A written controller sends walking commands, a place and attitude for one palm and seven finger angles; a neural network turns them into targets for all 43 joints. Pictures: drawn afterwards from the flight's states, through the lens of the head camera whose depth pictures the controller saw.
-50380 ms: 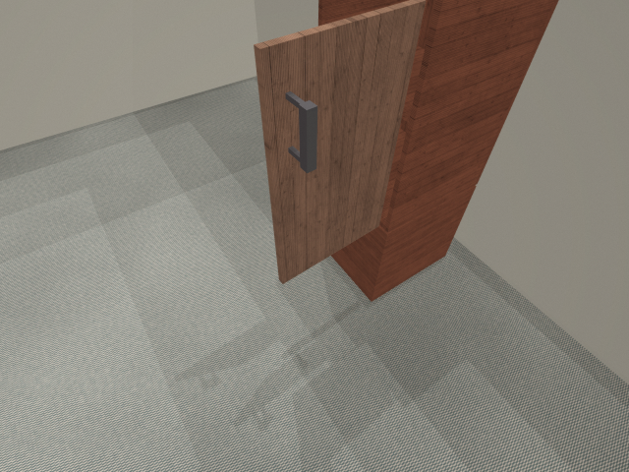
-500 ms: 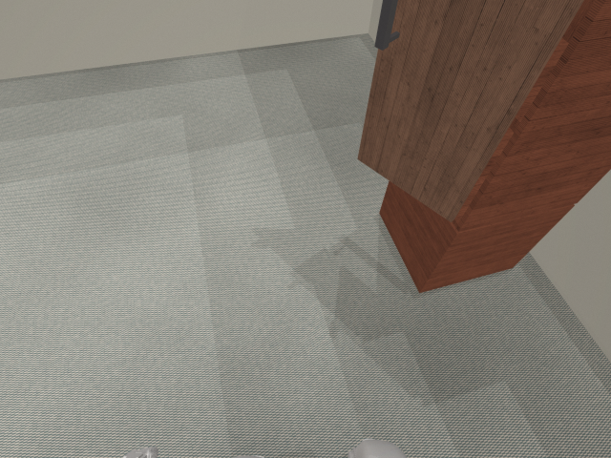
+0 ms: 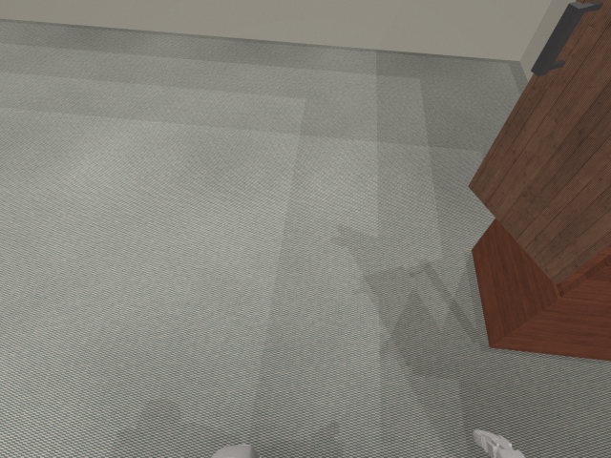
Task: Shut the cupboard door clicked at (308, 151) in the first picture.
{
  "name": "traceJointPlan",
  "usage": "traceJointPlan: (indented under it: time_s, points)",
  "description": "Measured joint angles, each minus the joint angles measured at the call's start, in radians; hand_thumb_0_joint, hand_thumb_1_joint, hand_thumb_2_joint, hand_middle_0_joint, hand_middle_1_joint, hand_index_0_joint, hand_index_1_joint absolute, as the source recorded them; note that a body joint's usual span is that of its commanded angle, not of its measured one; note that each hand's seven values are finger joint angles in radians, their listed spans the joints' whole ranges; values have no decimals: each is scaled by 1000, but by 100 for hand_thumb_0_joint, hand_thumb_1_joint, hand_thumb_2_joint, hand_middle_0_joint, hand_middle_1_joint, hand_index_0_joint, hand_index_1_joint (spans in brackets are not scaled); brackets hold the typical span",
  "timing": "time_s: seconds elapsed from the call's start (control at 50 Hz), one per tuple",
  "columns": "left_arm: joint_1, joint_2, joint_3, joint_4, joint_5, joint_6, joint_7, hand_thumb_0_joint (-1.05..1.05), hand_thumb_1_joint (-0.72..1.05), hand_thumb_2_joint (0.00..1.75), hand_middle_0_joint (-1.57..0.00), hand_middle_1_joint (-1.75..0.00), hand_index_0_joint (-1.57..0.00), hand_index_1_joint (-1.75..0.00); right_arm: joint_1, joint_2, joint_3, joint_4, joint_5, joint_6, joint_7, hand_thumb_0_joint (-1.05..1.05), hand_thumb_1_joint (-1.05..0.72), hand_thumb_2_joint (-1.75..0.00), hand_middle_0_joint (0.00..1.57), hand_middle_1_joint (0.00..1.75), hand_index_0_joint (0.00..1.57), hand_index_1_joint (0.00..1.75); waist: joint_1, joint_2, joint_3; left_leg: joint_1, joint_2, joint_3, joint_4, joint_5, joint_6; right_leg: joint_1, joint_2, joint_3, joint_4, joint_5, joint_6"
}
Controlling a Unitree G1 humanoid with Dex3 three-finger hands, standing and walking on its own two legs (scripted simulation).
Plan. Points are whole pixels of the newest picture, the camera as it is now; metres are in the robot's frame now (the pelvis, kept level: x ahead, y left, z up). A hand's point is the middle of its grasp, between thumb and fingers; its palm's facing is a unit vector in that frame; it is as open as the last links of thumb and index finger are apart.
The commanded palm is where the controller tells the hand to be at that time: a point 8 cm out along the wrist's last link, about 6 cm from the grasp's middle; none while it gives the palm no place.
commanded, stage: walk to a spot facing it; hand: left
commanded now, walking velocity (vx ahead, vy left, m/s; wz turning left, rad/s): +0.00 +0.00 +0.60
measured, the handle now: (566, 39) +0.79 -0.43 +0.13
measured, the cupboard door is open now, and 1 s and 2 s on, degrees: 29 29 29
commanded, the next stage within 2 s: turn to face it in 1.26 s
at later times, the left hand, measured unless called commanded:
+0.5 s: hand out of the picture +0.02 +0.17 -0.14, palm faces +0.35 -0.91 -0.24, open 7.4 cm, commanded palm none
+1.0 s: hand (119, 380) +0.22 +0.29 -0.13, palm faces +0.54 -0.80 -0.27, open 7.4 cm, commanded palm none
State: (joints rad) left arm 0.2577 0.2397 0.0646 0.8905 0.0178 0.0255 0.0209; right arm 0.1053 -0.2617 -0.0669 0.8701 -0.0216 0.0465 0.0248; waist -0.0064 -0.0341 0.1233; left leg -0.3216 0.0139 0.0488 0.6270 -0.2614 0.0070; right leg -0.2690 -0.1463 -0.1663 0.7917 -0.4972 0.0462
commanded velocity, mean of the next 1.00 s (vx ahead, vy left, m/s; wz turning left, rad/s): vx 0.26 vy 0.00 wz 0.58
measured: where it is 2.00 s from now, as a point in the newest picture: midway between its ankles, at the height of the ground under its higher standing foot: (245, 377)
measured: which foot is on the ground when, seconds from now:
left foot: down 0.00-0.24, up 0.26-0.60, down 0.62-0.96, up 0.98-1.00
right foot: up 0.00-0.24, down 0.26-0.62, up 0.64-0.94, down 0.96-1.00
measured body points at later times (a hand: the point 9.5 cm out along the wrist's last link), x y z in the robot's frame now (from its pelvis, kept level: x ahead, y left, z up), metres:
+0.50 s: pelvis +0.06 -0.02 +0.03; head +0.10 -0.01 +0.47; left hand +0.00 +0.22 -0.12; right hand +0.21 -0.24 -0.12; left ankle +0.02 +0.12 -0.66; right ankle +0.05 -0.14 -0.72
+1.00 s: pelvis +0.23 +0.05 +0.00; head +0.26 +0.04 +0.45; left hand +0.19 +0.33 -0.11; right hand +0.36 -0.16 -0.16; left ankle +0.07 +0.13 -0.69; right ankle +0.35 +0.00 -0.72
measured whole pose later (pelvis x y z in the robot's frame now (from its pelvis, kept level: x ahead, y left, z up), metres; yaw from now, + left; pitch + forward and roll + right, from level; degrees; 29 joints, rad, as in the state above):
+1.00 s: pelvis +0.23 +0.05 +0.00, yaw +35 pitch +0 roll +1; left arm 0.15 0.22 0.07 0.83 0.03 -0.05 -0.03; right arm 0.31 -0.21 -0.06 1.01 -0.02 0.01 0.01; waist -0.03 0.03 0.07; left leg -0.24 -0.01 -0.06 0.82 -0.52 0.02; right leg -0.41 -0.08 -0.11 0.65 -0.24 0.00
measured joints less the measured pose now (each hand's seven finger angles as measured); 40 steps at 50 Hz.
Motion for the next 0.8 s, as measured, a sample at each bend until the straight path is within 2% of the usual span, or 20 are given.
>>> traceJointPlan:
  time_s: [0.02,0.06,0.1,0.18,0.24,0.26,0.3,0.34,0.38,0.44,0.52,0.58,0.62,0.64,0.68,0.7,0.74,0.8]
  points:
    - [-5,10,3,3,0,13,2,0,90,90,-21,-30,-20,-30,-6,9,3,-1,-2,-6,-3,1,-91,-90,20,30,19,30,7,-12,6,-8,-7,-4,25,-30,3,-41,8,37,95,-47,5]
    - [-16,23,10,11,0,33,4,1,91,90,-21,-30,-20,-30,-3,23,12,-6,-5,-12,-13,0,-91,-90,20,30,19,30,12,-16,5,-8,-12,-23,27,-59,-2,-110,34,86,228,-63,11]
    - [-32,25,15,9,-1,42,0,1,91,90,-20,-30,-20,-30,6,31,18,-9,-9,-10,-22,0,-91,-90,20,30,20,30,12,-6,4,1,-14,-51,-3,-45,-12,-152,53,109,268,-28,17]
    - [-52,16,14,-20,-3,30,-11,1,91,90,-20,-30,-20,-30,22,33,21,-1,-14,4,-25,0,-91,-90,21,30,20,30,8,35,-1,12,-13,-110,-45,-12,-25,-151,84,124,126,19,16]
    - [-37,11,9,-45,3,4,-23,1,91,90,-20,-30,-20,-30,46,31,17,5,-11,20,-21,0,-91,-90,21,30,20,30,5,58,-29,-12,-19,-149,-3,-47,-27,-74,104,112,-93,66,11]
    - [-23,14,8,-55,11,-10,-24,1,91,90,-20,-30,-20,-30,56,33,13,7,-7,25,-20,0,-91,-90,21,30,20,30,7,50,-46,-43,-33,-152,58,-131,-20,-59,98,117,-155,90,-7]
    - [-14,-3,1,-53,13,-22,-18,0,91,90,-20,-30,-20,-30,60,21,1,20,-7,35,-16,1,-91,-90,21,30,20,30,10,71,-45,-122,-45,-156,285,-228,-15,-58,92,86,-131,150,-39]
    - [10,-23,-2,-37,13,-27,-12,0,91,90,-20,-30,-20,-30,61,14,-8,31,-11,40,-6,1,-91,-90,21,30,20,30,9,76,-53,-191,-42,-128,490,-194,-17,-29,82,65,-159,159,-51]
    - [32,-37,-3,-10,14,-30,-9,0,91,90,-20,-30,-20,-30,66,15,-12,32,-12,34,6,1,-91,-90,20,30,20,30,-4,67,-61,-224,-18,-87,567,-132,-26,16,68,42,-225,175,-47]
    - [48,-49,-4,23,14,-42,-12,1,91,90,-20,-30,-20,-30,78,26,-13,29,-7,21,17,1,-91,-90,20,30,19,30,-19,41,-62,-208,19,-34,470,-102,-33,84,39,-3,-315,196,-38]
    - [54,-57,-3,40,15,-62,-20,1,90,90,-21,-30,-20,-30,73,34,-6,38,-4,12,24,1,-91,-90,20,30,19,30,-3,17,-40,-151,39,16,238,-110,-22,146,6,-72,-355,181,-17]
    - [68,-53,2,51,14,-67,-25,0,90,90,-21,-30,-20,-30,53,40,4,39,-4,-2,27,1,-91,-90,20,30,19,30,19,-1,-21,-88,31,51,71,-117,-2,171,-23,-113,-317,131,8]
    - [94,-47,7,59,7,-62,-29,0,90,90,-21,-30,-20,-30,44,35,13,23,-9,-25,27,1,-91,-90,20,30,19,30,22,-4,-20,-26,18,65,-57,-43,24,144,-52,-122,-197,69,22]
    - [98,-42,9,65,4,-51,-34,0,90,90,-21,-30,-20,-30,37,33,13,15,-11,-41,22,1,-91,-90,20,30,19,30,18,-2,-17,-34,17,60,-42,38,30,96,-56,-90,-61,24,22]
    - [83,-21,15,81,5,-19,-36,1,90,90,-21,-30,-20,-30,30,45,19,11,-12,-63,7,1,-91,-90,20,30,19,30,15,-18,-5,-32,6,58,18,-3,26,-17,-34,17,196,-17,12]
    - [69,-13,20,87,6,-8,-35,1,91,90,-21,-30,-20,-30,38,51,23,10,-12,-69,-1,1,-91,-90,20,30,20,30,13,-21,-6,-18,2,53,16,-31,21,-67,-20,49,271,-3,8]
    - [34,-5,27,84,8,0,-39,1,91,90,-20,-30,-20,-30,62,58,27,17,-12,-76,-15,0,-91,-90,20,30,20,30,8,-17,-11,18,-8,38,-22,-48,15,-148,-2,84,321,50,5]
    - [-18,-6,29,51,8,-8,-48,1,91,90,-20,-30,-20,-30,105,61,30,47,-12,-78,-24,0,-91,-90,20,30,20,30,3,4,-23,79,-17,8,-97,-32,12,-221,12,108,234,122,10]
